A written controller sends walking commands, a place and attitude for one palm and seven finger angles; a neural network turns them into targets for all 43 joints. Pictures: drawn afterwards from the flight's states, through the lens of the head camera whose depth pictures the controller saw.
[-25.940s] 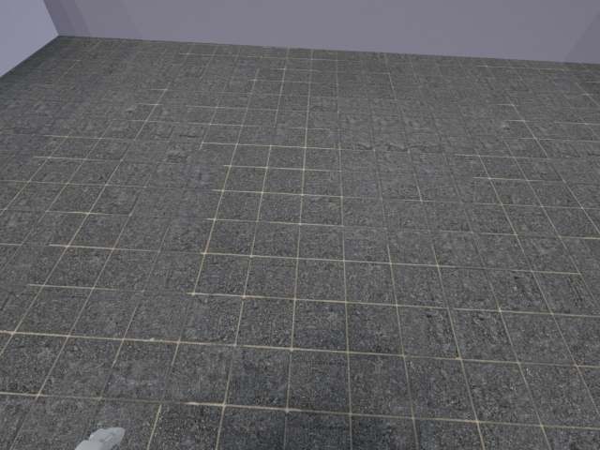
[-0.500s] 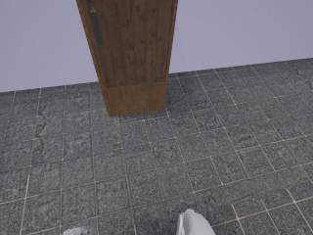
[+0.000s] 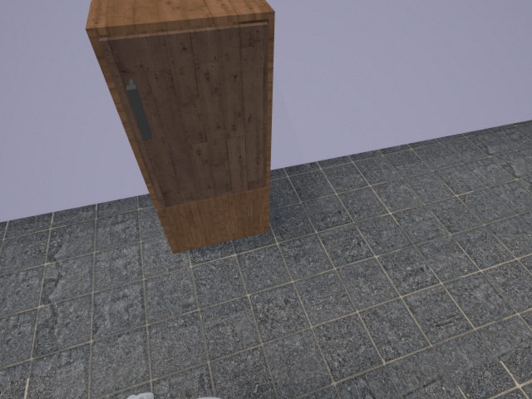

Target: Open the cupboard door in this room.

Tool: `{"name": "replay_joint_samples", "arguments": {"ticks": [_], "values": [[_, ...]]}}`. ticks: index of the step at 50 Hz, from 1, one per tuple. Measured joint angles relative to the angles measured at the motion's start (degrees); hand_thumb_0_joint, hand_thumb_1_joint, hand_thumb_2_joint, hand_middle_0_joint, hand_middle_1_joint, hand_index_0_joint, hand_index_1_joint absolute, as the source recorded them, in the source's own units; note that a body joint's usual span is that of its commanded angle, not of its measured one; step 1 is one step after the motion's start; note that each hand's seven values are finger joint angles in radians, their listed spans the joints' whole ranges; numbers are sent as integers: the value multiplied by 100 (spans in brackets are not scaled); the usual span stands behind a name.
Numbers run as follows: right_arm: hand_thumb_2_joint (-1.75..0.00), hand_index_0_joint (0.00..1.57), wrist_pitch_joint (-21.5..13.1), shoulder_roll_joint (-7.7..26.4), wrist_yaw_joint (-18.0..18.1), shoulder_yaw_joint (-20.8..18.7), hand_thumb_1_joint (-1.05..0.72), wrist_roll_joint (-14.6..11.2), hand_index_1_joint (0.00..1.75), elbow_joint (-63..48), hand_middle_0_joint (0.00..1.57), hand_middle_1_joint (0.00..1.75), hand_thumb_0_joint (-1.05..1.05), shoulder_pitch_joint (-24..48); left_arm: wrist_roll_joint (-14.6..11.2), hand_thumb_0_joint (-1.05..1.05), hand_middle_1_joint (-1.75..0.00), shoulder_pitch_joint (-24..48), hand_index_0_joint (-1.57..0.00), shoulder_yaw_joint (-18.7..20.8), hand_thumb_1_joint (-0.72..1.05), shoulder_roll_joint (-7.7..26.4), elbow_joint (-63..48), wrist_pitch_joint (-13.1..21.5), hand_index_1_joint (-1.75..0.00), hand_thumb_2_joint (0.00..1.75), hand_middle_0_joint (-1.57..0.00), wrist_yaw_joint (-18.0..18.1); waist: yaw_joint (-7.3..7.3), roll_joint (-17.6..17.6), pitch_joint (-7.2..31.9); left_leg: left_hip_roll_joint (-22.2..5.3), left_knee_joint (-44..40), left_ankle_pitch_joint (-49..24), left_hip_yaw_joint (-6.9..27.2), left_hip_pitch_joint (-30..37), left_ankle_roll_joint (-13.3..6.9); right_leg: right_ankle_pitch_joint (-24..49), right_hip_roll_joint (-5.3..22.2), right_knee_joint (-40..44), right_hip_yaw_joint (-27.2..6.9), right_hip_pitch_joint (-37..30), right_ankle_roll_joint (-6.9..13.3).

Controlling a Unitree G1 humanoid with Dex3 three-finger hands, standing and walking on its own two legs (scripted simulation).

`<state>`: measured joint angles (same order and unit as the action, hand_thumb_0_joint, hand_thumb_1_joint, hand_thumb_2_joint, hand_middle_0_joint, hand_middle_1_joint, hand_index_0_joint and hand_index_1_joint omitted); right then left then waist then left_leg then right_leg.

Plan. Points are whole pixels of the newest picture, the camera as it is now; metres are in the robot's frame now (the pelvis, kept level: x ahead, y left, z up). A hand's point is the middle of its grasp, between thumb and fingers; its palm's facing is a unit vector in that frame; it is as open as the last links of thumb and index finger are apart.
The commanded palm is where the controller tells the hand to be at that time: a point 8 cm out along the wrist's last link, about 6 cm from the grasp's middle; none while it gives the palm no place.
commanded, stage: turn to face it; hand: left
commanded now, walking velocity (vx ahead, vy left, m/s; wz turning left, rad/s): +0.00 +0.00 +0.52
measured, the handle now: (139, 109) +0.77 +0.38 -0.01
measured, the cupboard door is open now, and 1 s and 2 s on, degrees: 0 0 0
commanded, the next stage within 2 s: take the last steps up to it in 0.60 s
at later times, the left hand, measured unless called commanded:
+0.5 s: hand out of the picture +0.04 +0.23 -0.16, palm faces +0.19 -0.95 -0.23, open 7.4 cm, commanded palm none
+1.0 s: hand out of the picture -0.09 +0.15 -0.16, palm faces +0.39 -0.90 -0.20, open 7.4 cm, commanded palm none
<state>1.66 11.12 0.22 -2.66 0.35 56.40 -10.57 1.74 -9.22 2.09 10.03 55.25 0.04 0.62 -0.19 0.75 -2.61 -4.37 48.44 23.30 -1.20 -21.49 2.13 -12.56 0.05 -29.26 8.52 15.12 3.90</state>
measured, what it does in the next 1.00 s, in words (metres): steps on the spot, turning left: left foot, then right foot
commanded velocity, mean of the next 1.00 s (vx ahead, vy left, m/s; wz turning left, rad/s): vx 0.10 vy -0.01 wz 0.21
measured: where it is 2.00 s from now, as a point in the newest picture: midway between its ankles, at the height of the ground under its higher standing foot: (259, 386)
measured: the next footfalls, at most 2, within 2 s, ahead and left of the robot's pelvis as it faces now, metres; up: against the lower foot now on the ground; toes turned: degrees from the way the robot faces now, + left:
left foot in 0.10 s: +0.04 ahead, +0.13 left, +0.00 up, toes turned +9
right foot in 0.60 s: +0.05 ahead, -0.12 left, +0.00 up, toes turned +9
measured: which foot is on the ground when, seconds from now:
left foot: up 0.00-0.08, down 0.10-0.62, up 0.64-1.00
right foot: down 0.00-0.10, up 0.12-0.58, down 0.60-1.00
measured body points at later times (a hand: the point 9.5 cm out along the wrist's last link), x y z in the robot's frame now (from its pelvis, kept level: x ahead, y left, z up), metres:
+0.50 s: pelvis +0.00 +0.02 +0.01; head +0.04 +0.03 +0.46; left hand +0.03 +0.28 -0.14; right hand +0.06 -0.21 -0.14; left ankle +0.00 +0.12 -0.73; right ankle +0.01 -0.14 -0.69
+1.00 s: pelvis -0.01 -0.01 +0.01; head +0.01 -0.01 +0.46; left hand -0.11 +0.19 -0.14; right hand +0.12 -0.23 -0.14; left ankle -0.09 +0.11 -0.71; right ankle +0.01 -0.12 -0.73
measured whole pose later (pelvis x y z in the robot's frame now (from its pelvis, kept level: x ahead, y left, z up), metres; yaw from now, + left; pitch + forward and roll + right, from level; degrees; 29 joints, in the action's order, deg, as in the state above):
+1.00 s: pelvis -0.01 -0.01 +0.01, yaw +18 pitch +1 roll +0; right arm 1.9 11.6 -0.8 -4.1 1.3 60.5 -12.3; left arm 1.8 -19.7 2.1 9.7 61.9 1.5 0.2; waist -3.1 -0.4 -1.3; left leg -4.2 39.5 23.8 -3.7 -15.7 1.7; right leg -14.2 3.5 -23.6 8.9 9.9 0.8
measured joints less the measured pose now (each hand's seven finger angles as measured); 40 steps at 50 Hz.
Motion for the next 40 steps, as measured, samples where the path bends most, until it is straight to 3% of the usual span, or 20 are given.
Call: {"name": "replay_joint_samples", "arguments": {"ticks": [4, 5, 9, 12, 15, 21, 26, 30, 31, 33, 35, 37, 40], "values": [[-90, 20, 33, -129, -43, 47, -91, -1, 30, 106, 20, 29, 1, -183, -32, 0, -30, -43, -20, 33, 90, 89, -14, -15, -30, 89, -21, 29, -21, -117, 16, 94, -1024, -330, -266, 530, -21, -254, 188, -315, 316, 33, -162], [-90, 20, 6, -169, -51, 49, -91, 10, 30, 119, 20, 29, 1, -219, -55, 0, -30, -62, -20, 50, 90, 126, -5, -44, -30, 89, -21, 36, -12, -178, 5, 157, -1242, -539, -266, 600, -114, -360, 280, -504, 364, 109, -222], [-90, 20, -34, -258, -5, 53, -93, 80, 30, 126, 20, 29, 1, -290, -75, 0, -29, -188, -20, 118, 90, 226, 162, -245, -30, 89, -20, 68, -32, -316, -95, 354, -1447, -518, -290, 667, -477, -1471, 313, -2039, -168, 682, -522], [-90, 20, -74, -254, 49, 64, -92, 82, 30, 149, 20, 30, 1, -346, -74, 0, -29, -235, -20, 142, 91, 243, 282, -293, -30, 89, -20, 40, -6, -205, -147, 394, -1905, -785, -185, 765, -528, -1316, 288, -2872, -462, 999, -632], [-89, 20, -112, -263, 70, 65, -92, 59, 30, 192, 20, 30, 1, -375, -88, 0, -29, -267, -20, 151, 91, 285, 337, -271, -30, 90, -20, 34, -17, -160, -187, 439, -2253, -1004, -110, 841, -551, -1131, 340, -3117, -657, 1099, -738], [-89, 20, -126, -268, 77, 13, -91, 54, 30, 248, 20, 30, 1, -394, -115, 1, -29, -120, -20, 138, 91, 318, 395, -306, -30, 90, -20, 67, 53, -134, -226, 503, -2428, -1164, 70, 856, -510, -1260, 395, -2616, -786, 864, -879], [-89, 20, -52, -174, 62, -51, -91, 74, 30, 279, 20, 30, 1, -343, -146, 1, -29, 141, -20, 75, 91, 198, 319, -272, -30, 90, -20, 68, 159, -30, -213, 528, -2286, -1189, 242, 726, -398, -1361, 298, -1630, -720, 463, -833], [-90, 20, 0, -75, 40, -108, -91, 44, 30, 292, 20, 30, 1, -336, -151, 0, -29, 226, -20, 9, 90, 90, 203, -127, -30, 90, -20, 59, 165, 2, -91, 631, -1957, -1118, 353, 483, -233, -508, 243, -182, -614, -160, -744], [-90, 20, 16, -19, 32, -128, -91, 21, 30, 304, 20, 30, 1, -311, -123, 0, -29, 232, -20, 3, 90, 27, 206, -75, -30, 90, -20, 77, 153, 93, -85, 590, -1754, -1015, 388, 388, -203, -389, 196, -92, -558, -198, -638], [-90, 20, 102, 71, 28, -187, -91, 13, 30, 300, 20, 30, 1, -261, -82, 0, -29, 186, -20, -52, 90, -84, 168, -55, -30, 89, -20, 71, 172, 207, -80, 603, -919, -130, 426, 104, -154, -457, 188, -232, -432, -189, -385], [-90, 20, 188, 126, 14, -234, -91, 37, 30, 279, 20, 29, 1, -228, -69, 0, -29, 84, -20, -60, 90, -154, 131, -62, -30, 89, -20, 74, 149, 178, -31, 637, 98, 247, 346, -208, -122, -478, 278, -195, -360, -232, -268], [-90, 20, 207, 179, -7, -257, -91, 54, 30, 277, 20, 29, 1, -168, -69, 0, -29, -23, -20, -56, 90, -195, 134, -56, -30, 89, -20, 81, 115, 151, -29, 566, 867, 129, 282, -394, -83, -399, 325, -61, -319, -303, -244], [-90, 20, 166, 220, -38, -270, -91, 81, 30, 269, 20, 29, 1, -170, -66, 0, -30, -193, -20, -21, 92, -159, 183, 2, -30, 89, -21, 81, 92, 149, 3, 357, 1247, -225, 249, -415, -4, -284, 332, 152, -190, -403, -235]]}}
